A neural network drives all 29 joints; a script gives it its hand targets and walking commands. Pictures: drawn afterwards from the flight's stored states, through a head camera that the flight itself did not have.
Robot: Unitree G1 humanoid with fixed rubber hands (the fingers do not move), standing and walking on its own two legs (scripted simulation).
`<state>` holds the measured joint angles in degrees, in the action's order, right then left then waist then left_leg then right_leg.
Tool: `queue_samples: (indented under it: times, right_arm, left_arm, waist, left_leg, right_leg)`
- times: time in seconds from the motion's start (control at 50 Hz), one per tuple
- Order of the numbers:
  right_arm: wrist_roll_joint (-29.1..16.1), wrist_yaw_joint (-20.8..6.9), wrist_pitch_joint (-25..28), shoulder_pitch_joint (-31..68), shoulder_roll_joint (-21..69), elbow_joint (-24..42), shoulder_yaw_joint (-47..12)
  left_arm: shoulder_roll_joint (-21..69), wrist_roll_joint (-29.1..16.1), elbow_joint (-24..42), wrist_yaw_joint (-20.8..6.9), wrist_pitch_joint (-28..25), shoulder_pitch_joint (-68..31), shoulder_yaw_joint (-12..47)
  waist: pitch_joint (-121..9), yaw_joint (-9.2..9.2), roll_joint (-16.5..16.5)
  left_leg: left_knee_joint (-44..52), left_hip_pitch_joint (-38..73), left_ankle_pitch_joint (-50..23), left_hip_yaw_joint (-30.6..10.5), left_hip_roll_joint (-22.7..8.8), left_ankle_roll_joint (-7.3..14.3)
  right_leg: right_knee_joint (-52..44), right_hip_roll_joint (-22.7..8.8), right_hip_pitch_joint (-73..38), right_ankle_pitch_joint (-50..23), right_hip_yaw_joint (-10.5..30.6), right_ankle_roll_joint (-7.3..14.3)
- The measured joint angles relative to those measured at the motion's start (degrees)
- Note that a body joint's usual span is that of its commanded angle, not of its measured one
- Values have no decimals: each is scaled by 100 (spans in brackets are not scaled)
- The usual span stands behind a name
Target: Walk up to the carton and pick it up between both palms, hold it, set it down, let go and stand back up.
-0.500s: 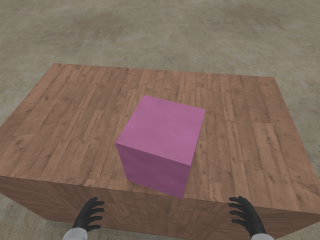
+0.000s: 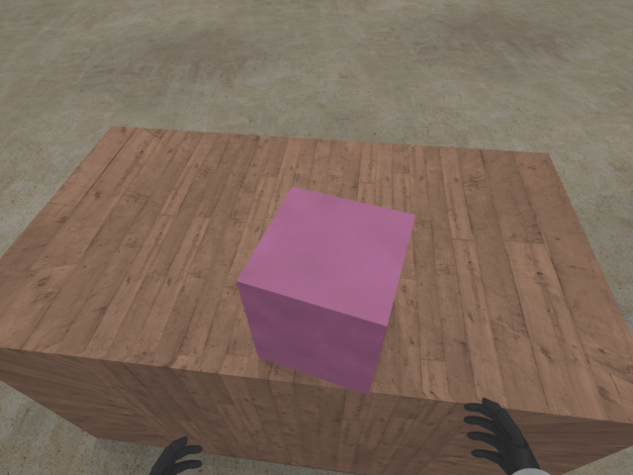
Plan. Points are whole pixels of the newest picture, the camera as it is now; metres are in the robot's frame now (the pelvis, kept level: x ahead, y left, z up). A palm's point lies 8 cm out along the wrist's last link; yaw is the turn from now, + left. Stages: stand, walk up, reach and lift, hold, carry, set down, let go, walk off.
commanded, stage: stand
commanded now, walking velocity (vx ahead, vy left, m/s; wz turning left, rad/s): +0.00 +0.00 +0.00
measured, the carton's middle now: (330, 291) +0.38 +0.01 -0.02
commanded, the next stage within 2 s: none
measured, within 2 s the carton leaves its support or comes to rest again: neither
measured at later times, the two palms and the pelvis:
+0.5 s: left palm out of the picture +0.09 +0.24 -0.11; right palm out of the picture +0.07 -0.24 -0.14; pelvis +0.01 +0.00 +0.00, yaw -1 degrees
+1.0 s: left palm out of the picture +0.04 +0.23 -0.13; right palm out of the picture +0.03 -0.25 -0.14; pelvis +0.02 -0.01 +0.00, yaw -1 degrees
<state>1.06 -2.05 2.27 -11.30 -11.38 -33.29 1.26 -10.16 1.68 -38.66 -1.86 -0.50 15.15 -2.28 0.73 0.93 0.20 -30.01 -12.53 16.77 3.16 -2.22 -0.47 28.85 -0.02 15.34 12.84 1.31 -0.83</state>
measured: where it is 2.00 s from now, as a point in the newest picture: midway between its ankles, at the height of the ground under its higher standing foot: outside the picture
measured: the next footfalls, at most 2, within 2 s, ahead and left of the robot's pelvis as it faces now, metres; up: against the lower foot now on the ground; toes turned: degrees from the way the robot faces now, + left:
none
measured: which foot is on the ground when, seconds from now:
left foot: down 0.00-1.00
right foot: down 0.00-1.00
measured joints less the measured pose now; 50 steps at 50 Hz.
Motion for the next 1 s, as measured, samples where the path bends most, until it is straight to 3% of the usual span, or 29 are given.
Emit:
queue_samples:
  times: [0.12,0.46,1.0]
  right_arm:
    - [14,72,-287,-179,-84,-568,124]
    - [19,111,-279,-358,-103,-1691,158]
    - [-24,292,-278,-307,-61,-2784,59]
  left_arm:
    - [33,-2,-160,42,-66,112,34]
    - [5,-68,-706,255,-111,116,140]
    - [15,-95,-1870,391,-58,183,187]
  waist:
    - [-26,51,133]
    - [107,-108,166]
    - [151,-112,81]
  left_leg:
    - [-66,-84,39,25,61,60]
    - [131,114,45,108,144,65]
    - [590,556,-85,114,41,-51]
  right_leg:
    - [77,-60,93,39,33,-55]
    - [191,-133,70,187,119,-57]
    - [-165,-35,-305,98,88,42]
